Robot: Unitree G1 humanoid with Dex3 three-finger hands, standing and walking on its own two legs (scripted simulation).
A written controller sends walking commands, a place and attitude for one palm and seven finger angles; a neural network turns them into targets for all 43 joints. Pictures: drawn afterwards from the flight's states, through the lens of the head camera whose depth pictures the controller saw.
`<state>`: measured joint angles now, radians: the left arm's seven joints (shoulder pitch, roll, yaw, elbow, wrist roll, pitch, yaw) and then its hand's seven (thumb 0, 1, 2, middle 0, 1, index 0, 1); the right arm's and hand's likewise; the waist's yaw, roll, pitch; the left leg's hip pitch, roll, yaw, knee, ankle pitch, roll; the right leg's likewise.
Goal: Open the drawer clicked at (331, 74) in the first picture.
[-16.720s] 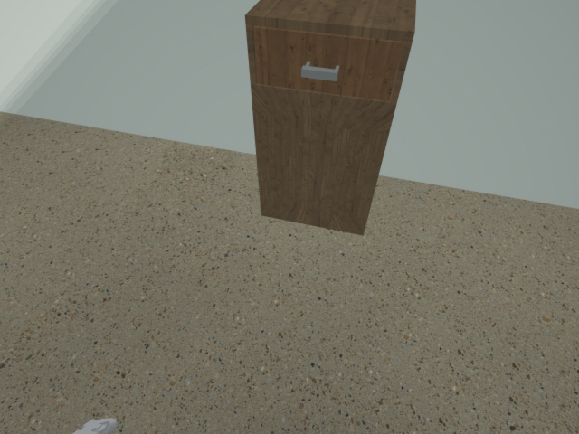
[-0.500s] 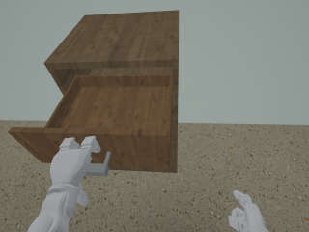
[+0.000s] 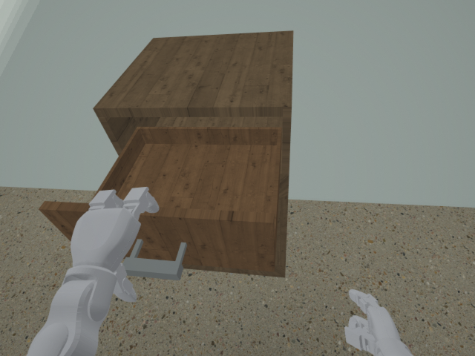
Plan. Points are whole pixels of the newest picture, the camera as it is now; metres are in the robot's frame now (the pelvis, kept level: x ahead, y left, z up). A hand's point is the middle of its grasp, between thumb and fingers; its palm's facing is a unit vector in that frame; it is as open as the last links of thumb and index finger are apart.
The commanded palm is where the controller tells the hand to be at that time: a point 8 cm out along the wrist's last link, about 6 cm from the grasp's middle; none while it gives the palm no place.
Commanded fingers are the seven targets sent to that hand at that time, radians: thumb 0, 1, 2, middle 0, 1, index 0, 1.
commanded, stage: lift the hand off the handle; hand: left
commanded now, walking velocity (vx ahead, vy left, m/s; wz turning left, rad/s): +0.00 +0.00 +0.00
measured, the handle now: (156, 257) +0.27 +0.22 -0.01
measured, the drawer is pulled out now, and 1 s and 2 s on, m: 0.29 0.29 0.29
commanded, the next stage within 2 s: draw the hand back to the body in 0.40 s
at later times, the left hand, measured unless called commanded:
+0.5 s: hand (117, 229) +0.24 +0.22 +0.13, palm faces +0.11 -0.09 -0.99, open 13.8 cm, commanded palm +0.20 +0.23 +0.19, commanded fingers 0.00 -0.50 0.30 -0.30 -1.20 -0.30 -1.20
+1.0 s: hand (93, 249) +0.21 +0.25 +0.13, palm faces +0.09 -0.07 -0.99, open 13.8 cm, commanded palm +0.17 +0.25 +0.19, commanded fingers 0.00 -0.50 0.30 -0.30 -1.20 -0.30 -1.20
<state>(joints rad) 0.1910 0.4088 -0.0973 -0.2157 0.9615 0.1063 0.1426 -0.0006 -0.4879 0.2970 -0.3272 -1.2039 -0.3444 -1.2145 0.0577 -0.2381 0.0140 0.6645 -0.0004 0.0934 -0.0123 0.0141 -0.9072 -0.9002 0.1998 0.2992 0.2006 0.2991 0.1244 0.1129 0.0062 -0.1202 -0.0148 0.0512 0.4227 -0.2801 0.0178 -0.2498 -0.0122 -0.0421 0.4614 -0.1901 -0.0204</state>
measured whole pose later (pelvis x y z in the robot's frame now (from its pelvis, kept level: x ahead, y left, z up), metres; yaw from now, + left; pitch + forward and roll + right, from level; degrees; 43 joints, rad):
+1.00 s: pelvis -0.01 +0.00 +0.00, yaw +1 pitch -3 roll +0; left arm 0.28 0.54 0.07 -0.33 0.82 0.02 0.03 0.00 -0.49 0.30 -0.32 -1.20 -0.32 -1.20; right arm 0.07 -0.27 0.02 0.64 0.02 0.07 -0.02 0.01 -0.91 -0.90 0.20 0.30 0.20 0.30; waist 0.11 0.12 0.04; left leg -0.10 -0.01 0.04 0.41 -0.26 0.01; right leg -0.22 -0.01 -0.06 0.42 -0.16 -0.02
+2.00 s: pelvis +0.01 +0.00 +0.00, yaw +2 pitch -4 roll -1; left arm 0.52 0.31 0.29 -0.49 -0.05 -0.12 0.12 0.01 0.75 0.83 -0.22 -0.39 -0.22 -0.40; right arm 0.16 -0.20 0.02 0.63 0.00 -0.16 -0.06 0.02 -0.90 -0.90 0.20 0.30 0.20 0.30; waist 0.07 0.07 0.04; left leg -0.06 0.00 0.02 0.43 -0.31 0.01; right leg -0.15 0.01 -0.08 0.41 -0.20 -0.02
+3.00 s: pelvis -0.09 +0.00 -0.01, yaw +3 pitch +0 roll +0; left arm 0.60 0.36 0.36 -0.59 -0.03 -0.22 0.15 0.01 0.89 0.90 -0.21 -0.30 -0.21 -0.31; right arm 0.21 -0.20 0.01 0.58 0.00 -0.11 -0.06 0.02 -0.90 -0.90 0.20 0.30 0.20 0.30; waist -0.03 -0.02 0.02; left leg -0.31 0.01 0.02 0.56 -0.27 0.02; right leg -0.39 -0.02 -0.04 0.56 -0.18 -0.01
